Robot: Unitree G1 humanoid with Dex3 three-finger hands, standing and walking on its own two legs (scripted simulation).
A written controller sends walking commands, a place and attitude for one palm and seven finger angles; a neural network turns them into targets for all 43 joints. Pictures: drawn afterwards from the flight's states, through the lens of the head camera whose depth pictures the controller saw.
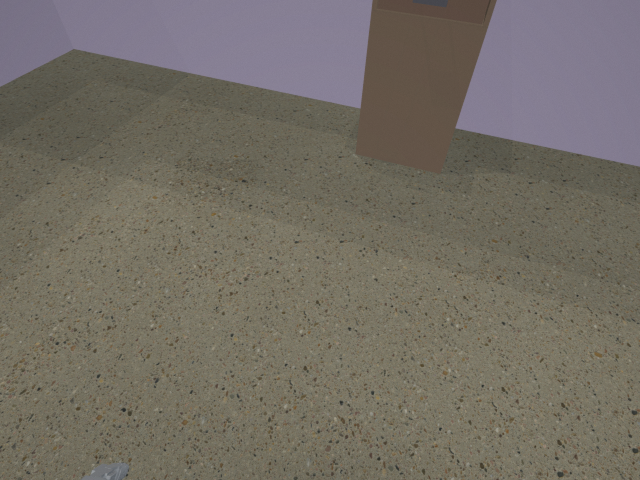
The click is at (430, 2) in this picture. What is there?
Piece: drawer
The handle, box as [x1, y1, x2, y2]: [412, 0, 447, 6]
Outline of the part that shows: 412,2 445,6 447,0 413,0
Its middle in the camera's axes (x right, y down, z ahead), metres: +0.41 -0.89 +1.43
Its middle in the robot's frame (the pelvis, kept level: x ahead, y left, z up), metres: +1.69 -0.33 +0.01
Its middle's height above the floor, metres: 0.78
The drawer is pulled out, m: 0.00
